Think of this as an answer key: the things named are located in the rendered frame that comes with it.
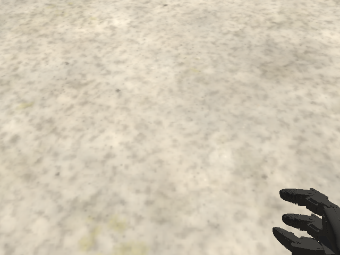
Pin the right robot hand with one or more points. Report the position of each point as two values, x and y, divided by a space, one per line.
325 231

